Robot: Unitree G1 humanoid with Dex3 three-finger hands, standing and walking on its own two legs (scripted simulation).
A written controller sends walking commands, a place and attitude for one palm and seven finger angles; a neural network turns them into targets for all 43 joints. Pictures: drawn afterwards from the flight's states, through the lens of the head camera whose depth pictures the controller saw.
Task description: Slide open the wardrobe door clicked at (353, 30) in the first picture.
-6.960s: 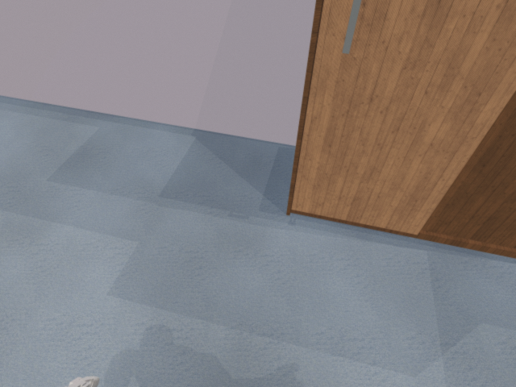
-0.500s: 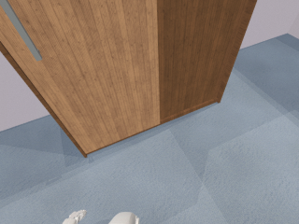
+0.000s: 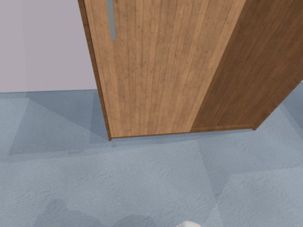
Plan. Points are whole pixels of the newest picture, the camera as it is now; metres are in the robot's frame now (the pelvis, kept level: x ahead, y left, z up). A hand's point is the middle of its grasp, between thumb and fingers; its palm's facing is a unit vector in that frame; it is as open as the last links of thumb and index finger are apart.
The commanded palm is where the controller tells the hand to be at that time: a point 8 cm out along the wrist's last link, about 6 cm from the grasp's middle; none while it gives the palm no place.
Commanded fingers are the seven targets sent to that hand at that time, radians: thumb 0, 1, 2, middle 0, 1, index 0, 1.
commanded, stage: turn to face it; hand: left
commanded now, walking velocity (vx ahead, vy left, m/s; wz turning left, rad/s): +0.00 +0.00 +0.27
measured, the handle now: out of the picture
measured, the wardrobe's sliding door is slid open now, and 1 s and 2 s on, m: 0.00 0.00 0.00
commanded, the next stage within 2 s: take the last steps up to it in 0.20 s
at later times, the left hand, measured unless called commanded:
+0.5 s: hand out of the picture -0.02 +0.15 -0.16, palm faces +0.21 -0.95 -0.23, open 7.4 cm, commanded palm none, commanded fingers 0.00 0.90 0.90 -0.20 -0.30 -0.20 -0.30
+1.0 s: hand out of the picture +0.11 +0.20 -0.17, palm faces +0.17 -0.97 -0.17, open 7.4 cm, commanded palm none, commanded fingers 0.00 0.90 0.90 -0.20 -0.30 -0.20 -0.30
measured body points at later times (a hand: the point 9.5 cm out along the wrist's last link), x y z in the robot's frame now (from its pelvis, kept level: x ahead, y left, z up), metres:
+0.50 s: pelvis -0.02 -0.04 +0.00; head -0.01 -0.05 +0.45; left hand -0.03 +0.20 -0.14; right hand +0.05 -0.28 -0.16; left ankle -0.06 +0.10 -0.68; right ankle -0.01 -0.15 -0.74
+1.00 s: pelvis +0.08 +0.01 +0.00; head +0.09 +0.02 +0.45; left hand +0.10 +0.26 -0.16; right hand +0.03 -0.20 -0.15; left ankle -0.03 +0.11 -0.74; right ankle +0.21 -0.11 -0.69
